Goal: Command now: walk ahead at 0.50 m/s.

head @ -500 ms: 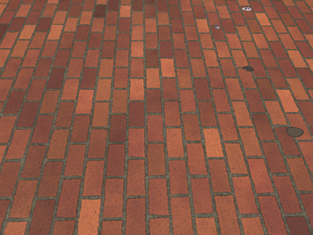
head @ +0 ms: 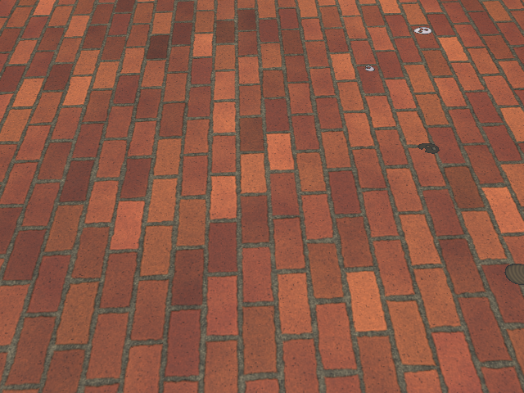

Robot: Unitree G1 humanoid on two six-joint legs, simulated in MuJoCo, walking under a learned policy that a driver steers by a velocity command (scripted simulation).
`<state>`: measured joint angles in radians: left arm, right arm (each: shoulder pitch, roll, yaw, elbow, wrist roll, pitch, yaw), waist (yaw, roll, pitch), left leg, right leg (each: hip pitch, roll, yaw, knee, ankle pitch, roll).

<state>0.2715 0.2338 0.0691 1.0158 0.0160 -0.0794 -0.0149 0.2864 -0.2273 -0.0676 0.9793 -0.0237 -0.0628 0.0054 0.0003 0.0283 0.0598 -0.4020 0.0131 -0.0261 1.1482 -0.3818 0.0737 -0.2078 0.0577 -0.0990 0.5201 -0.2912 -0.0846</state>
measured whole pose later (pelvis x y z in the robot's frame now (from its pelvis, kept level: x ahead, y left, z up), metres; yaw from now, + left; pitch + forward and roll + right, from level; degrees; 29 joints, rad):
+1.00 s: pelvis +0.57 +0.03 -0.09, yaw +16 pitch +0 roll +0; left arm 0.35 0.21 0.05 1.00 0.01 -0.09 -0.01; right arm 0.19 -0.25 -0.06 0.94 -0.04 -0.03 0.03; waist 0.01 0.04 0.03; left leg -0.56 0.07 -0.02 0.98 -0.21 0.03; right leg -0.12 0.05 -0.07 0.30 -0.18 -0.07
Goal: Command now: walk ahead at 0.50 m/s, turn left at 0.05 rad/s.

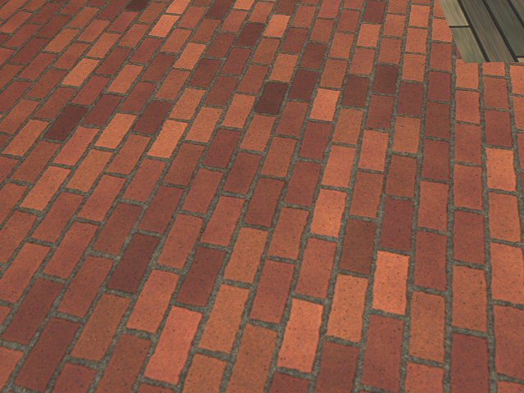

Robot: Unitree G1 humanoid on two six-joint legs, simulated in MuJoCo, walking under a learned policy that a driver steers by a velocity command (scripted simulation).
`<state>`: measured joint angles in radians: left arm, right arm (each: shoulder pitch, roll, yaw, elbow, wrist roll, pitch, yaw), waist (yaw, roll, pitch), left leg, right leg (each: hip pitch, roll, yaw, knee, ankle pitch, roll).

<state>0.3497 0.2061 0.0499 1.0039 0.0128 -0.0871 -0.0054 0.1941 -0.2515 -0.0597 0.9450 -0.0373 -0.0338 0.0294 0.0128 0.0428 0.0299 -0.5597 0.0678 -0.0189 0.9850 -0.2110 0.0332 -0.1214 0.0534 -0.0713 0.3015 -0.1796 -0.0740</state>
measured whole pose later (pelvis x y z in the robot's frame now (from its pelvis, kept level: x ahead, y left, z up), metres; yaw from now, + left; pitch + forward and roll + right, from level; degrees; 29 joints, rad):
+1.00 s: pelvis +0.53 +0.01 -0.01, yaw +0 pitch -1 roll +0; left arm 0.25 0.22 0.06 0.98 0.01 -0.08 0.00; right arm 0.27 -0.23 -0.05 0.99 -0.03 -0.06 0.01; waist -0.01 0.03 0.05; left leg -0.44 0.05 0.00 1.12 -0.30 0.07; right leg -0.22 0.06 -0.11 0.39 -0.16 -0.10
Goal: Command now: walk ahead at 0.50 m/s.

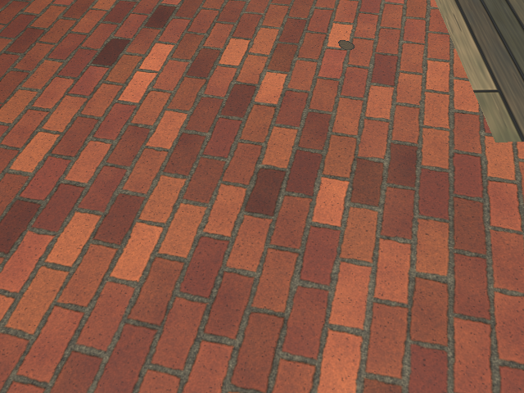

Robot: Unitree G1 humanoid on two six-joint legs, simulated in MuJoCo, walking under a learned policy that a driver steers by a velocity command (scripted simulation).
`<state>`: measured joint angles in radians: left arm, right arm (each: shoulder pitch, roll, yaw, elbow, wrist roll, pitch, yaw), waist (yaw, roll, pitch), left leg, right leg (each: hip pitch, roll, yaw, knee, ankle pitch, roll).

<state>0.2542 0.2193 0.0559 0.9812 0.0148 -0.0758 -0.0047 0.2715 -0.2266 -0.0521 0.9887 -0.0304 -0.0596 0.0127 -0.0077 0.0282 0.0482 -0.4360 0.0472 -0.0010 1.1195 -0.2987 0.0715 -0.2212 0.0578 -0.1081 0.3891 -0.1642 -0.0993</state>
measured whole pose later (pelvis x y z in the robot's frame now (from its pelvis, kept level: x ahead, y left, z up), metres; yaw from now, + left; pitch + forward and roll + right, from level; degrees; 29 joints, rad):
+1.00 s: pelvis +0.52 -0.03 -0.02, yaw -23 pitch +0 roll +0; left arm 0.10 0.24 0.07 0.84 0.03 -0.02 -0.03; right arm 0.34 -0.22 -0.06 0.94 -0.01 -0.06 -0.01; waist -0.02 0.00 0.07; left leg -0.22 0.09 0.13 1.16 -0.43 -0.01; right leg -0.40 0.09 -0.11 0.61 -0.22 -0.15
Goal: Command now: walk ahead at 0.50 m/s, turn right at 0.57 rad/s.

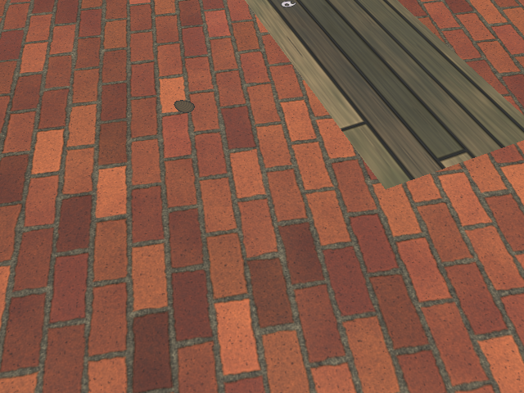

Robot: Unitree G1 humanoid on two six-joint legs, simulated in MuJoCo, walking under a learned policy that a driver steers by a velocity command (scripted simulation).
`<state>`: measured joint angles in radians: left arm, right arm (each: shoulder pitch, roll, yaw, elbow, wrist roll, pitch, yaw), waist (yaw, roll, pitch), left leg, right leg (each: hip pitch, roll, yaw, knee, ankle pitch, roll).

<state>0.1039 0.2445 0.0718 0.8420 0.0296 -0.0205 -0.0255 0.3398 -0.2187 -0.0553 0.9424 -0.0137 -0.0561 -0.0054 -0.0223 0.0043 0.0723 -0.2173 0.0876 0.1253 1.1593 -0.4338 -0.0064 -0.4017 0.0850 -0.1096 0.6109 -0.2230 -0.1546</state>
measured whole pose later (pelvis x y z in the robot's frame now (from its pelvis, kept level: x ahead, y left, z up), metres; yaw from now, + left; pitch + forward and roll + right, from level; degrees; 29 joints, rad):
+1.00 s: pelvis +0.53 -0.07 +0.01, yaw -7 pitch +2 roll +1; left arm 0.07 0.24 0.00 0.70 0.05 -0.08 0.00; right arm 0.43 -0.27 -0.07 0.87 0.00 -0.04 0.01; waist -0.07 0.01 0.02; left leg -0.21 -0.07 -0.10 0.79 -0.47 0.06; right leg -0.40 0.00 -0.02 0.54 -0.16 -0.03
